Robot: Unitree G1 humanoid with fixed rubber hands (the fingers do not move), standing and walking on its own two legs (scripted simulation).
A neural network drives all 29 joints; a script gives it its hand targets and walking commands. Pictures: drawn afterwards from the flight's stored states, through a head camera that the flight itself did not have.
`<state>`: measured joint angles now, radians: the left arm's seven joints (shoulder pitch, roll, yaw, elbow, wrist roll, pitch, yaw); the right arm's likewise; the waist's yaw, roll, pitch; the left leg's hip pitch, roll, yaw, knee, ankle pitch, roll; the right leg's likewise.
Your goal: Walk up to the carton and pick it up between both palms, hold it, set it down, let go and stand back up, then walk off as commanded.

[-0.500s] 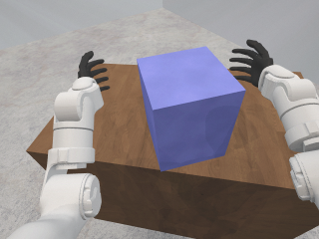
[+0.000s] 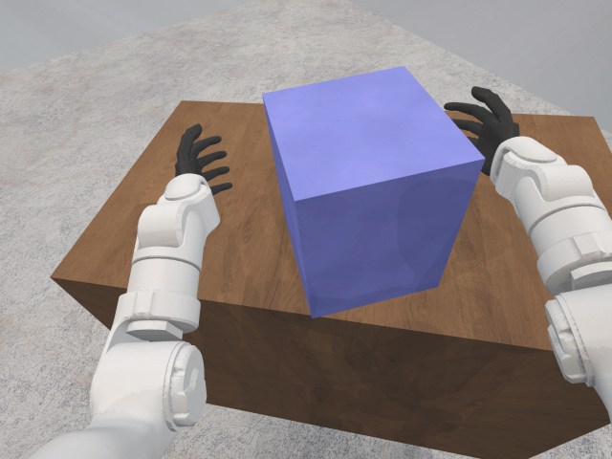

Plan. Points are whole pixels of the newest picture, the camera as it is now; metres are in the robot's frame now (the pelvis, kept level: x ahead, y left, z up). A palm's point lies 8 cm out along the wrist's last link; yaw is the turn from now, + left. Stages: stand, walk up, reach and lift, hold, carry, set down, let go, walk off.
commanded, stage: reach and lift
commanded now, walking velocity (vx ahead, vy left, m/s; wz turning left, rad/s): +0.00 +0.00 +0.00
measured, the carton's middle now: (356, 197) +0.47 +0.05 +0.09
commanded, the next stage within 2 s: none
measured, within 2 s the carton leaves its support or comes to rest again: neither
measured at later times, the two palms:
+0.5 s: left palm (218, 207) +0.40 +0.23 +0.12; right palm (479, 167) +0.50 -0.11 +0.13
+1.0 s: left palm (236, 208) +0.40 +0.20 +0.12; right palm (455, 169) +0.49 -0.08 +0.13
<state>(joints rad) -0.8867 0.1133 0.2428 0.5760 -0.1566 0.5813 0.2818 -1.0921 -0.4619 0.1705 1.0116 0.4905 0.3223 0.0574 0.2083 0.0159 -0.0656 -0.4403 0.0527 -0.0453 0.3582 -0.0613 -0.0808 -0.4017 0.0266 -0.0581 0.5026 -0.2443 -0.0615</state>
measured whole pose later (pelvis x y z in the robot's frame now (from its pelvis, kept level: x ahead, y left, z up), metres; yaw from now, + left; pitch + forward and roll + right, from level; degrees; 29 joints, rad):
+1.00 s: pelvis +0.00 +0.00 +0.00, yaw +0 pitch +13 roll +1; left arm -0.79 -0.09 0.34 0.58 -0.01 0.31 0.27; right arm -1.09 -0.27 0.07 1.07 0.33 0.17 -0.03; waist 0.21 0.03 -0.11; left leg -0.55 0.07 -0.05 0.37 -0.06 -0.08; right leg -0.50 0.04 -0.06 0.50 -0.23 -0.06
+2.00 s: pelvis +0.01 -0.01 +0.00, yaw +0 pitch +11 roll +1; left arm -0.81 -0.22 0.63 0.59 0.30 0.20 0.14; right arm -1.06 -0.10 -0.38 1.13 -0.18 0.00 0.05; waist 0.20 0.00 -0.11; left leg -0.46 0.07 -0.04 0.29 -0.04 -0.08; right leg -0.43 0.04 -0.06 0.45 -0.22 -0.06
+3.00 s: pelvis -0.02 +0.00 +0.00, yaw -1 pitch +9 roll +0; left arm -0.78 -0.13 0.45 0.59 0.29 0.32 0.16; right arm -1.00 -0.08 -0.38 1.18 -0.18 -0.06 0.00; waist 0.15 -0.05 -0.17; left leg -0.45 0.07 -0.04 0.29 0.00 -0.08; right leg -0.42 0.04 -0.06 0.44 -0.18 -0.06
